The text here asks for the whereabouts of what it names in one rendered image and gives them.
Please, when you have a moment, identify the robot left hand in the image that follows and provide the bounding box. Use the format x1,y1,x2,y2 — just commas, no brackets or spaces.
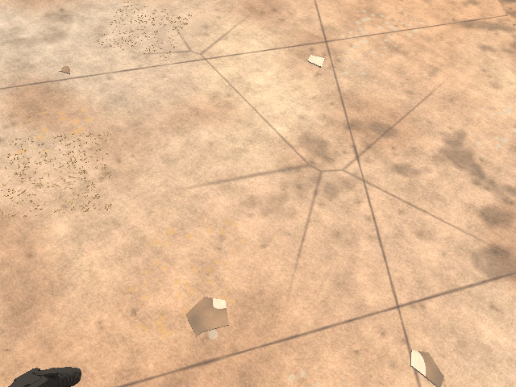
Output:
8,367,81,387

